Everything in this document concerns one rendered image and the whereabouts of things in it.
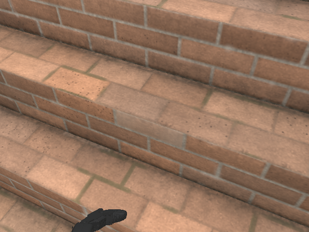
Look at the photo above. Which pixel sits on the robot left hand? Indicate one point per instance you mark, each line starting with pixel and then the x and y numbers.
pixel 98 219

